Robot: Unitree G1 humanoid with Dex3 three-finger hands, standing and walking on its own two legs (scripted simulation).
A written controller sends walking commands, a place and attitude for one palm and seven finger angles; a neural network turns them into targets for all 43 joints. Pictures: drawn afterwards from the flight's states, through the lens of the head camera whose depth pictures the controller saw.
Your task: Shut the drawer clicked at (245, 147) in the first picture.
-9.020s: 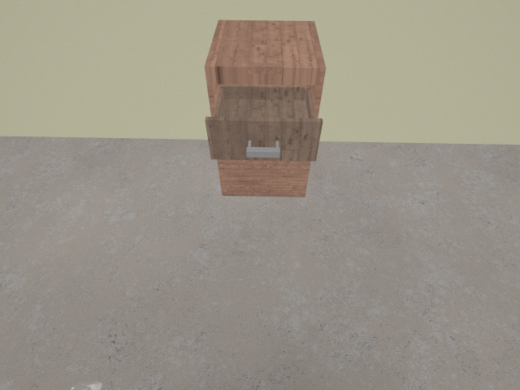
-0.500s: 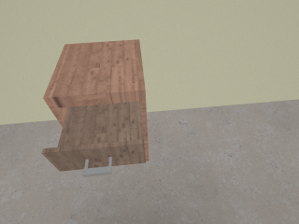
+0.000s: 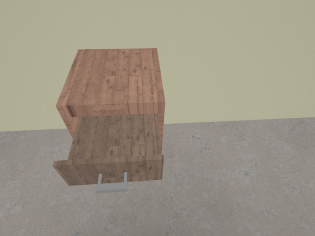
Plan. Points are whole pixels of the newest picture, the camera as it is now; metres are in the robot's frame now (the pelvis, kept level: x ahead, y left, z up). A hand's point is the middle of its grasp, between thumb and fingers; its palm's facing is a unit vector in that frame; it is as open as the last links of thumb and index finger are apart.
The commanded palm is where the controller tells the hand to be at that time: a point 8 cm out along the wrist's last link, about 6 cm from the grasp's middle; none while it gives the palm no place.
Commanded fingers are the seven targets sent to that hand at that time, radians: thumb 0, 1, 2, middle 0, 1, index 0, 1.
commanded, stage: raise the hand and make a fist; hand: left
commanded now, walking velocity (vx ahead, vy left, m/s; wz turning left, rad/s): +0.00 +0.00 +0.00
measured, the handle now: (112, 181) +0.34 +0.19 -0.23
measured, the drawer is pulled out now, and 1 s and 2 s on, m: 0.22 0.22 0.22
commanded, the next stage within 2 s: bring the fist close to the handle in 1.92 s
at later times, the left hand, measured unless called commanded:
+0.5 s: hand out of the picture +0.11 +0.14 -0.11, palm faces +0.22 -0.97 -0.02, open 5.6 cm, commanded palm +0.10 +0.20 -0.09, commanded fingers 0.00 0.90 0.90 -0.70 -0.84 -0.70 -0.84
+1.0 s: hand out of the picture +0.14 +0.14 -0.11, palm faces +0.15 -0.99 -0.03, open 3.3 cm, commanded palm +0.10 +0.19 -0.11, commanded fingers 0.00 0.90 0.90 -1.20 -1.38 -1.20 -1.38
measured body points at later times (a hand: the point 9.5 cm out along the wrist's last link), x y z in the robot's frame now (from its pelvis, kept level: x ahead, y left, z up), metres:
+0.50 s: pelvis -0.05 -0.03 -0.12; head +0.01 -0.02 +0.32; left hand +0.10 +0.19 -0.10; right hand +0.23 -0.24 -0.15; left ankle -0.02 +0.08 -0.74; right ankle -0.02 -0.10 -0.74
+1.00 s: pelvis -0.06 -0.03 -0.13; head +0.04 -0.03 +0.31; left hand +0.13 +0.19 -0.10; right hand +0.12 -0.29 -0.23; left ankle -0.02 +0.08 -0.74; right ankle -0.02 -0.10 -0.74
